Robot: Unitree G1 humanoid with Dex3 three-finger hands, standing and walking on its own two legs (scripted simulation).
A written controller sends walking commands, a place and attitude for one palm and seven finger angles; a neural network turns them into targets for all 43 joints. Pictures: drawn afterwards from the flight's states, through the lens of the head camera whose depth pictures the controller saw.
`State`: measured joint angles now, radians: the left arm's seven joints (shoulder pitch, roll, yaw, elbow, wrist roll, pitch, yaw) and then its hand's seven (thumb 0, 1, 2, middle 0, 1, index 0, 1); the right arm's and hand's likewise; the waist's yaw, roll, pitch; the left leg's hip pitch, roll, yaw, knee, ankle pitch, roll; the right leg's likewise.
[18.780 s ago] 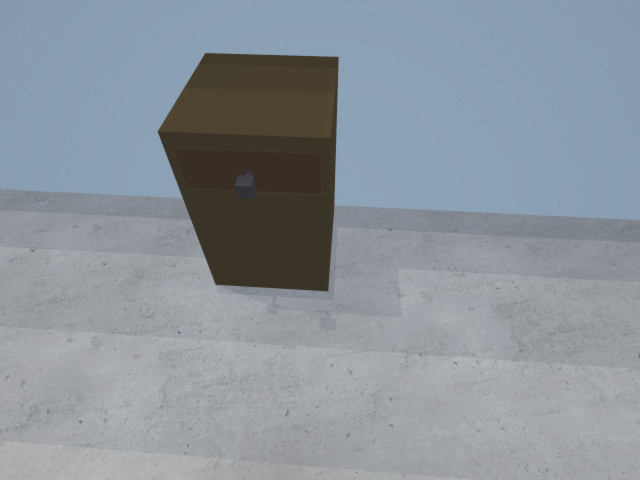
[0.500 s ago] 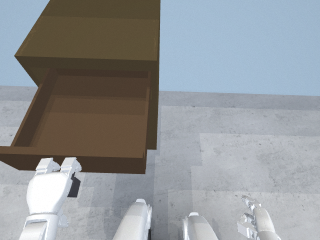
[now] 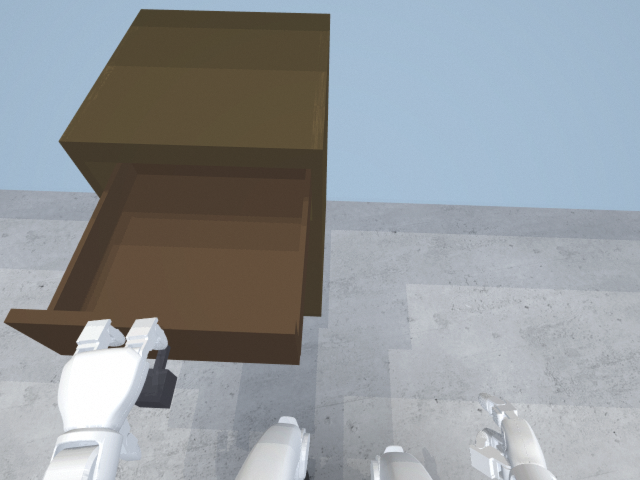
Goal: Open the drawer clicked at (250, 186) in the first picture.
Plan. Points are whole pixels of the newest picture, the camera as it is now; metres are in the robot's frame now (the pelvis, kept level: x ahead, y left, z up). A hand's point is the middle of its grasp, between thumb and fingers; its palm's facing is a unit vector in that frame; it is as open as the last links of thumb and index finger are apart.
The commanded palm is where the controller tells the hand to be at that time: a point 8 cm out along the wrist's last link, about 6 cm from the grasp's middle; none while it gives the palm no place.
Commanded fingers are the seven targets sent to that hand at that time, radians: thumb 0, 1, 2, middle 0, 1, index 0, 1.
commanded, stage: lift the hand off the handle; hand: left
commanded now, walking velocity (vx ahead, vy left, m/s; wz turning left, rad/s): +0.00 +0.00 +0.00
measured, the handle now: (157, 373) +0.25 +0.26 -0.10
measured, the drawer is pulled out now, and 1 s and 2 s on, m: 0.30 0.30 0.30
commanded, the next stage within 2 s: draw the hand back to the body in 1.30 s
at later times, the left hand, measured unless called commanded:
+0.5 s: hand (121, 373) +0.23 +0.26 +0.01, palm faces -0.04 -0.08 -1.00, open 13.8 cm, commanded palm +0.21 +0.25 +0.06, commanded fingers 0.00 -0.50 0.30 -0.30 -1.20 -0.30 -1.20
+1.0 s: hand (100, 366) +0.22 +0.27 +0.04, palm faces -0.03 -0.07 -1.00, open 13.8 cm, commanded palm +0.21 +0.26 +0.10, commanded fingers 0.00 -0.50 0.30 -0.30 -1.20 -0.30 -1.20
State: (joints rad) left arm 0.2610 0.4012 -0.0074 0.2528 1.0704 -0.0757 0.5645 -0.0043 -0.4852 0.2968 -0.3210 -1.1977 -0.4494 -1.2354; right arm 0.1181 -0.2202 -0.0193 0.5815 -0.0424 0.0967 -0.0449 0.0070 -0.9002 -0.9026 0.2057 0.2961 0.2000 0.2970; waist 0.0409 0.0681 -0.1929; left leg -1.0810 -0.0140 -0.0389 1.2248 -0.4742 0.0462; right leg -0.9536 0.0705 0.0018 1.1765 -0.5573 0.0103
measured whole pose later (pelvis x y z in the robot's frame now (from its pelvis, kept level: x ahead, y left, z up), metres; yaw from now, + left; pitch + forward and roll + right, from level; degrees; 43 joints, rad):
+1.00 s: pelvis +0.03 -0.01 +0.05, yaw +0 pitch +13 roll -2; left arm 0.42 0.42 0.04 0.06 1.00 -0.06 0.44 0.00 -0.49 0.30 -0.32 -1.20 -0.32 -1.20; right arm 0.18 -0.23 -0.02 0.51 -0.02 0.15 -0.01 0.01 -0.90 -0.90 0.20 0.30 0.20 0.30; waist 0.05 0.07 -0.17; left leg -0.77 -0.01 -0.02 0.98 -0.44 0.04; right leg -0.66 0.06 0.03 0.94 -0.51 0.00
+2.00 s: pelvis +0.03 -0.01 +0.07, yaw +1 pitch +6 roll -2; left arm 0.56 0.52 0.11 -0.27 0.92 -0.10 0.28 0.00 -0.49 0.30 -0.32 -1.20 -0.32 -1.20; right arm 0.19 -0.24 -0.01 0.47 0.00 0.12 -0.01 0.01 -0.90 -0.90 0.20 0.30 0.20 0.30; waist 0.07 0.09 -0.11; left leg -0.56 -0.02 -0.03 0.83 -0.38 0.04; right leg -0.45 0.05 0.03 0.78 -0.44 0.00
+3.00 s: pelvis +0.07 -0.04 +0.10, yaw +3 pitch -1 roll +0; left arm 0.58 0.33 0.28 -0.47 -0.09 -0.04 0.10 0.01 0.84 0.87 -0.22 -0.34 -0.22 -0.34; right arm 0.18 -0.21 0.02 0.58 0.02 -0.07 -0.08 0.01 -0.90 -0.90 0.20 0.30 0.20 0.30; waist 0.05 0.06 -0.03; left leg -0.19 -0.02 -0.06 0.47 -0.26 0.00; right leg -0.07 0.04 0.01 0.41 -0.33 -0.03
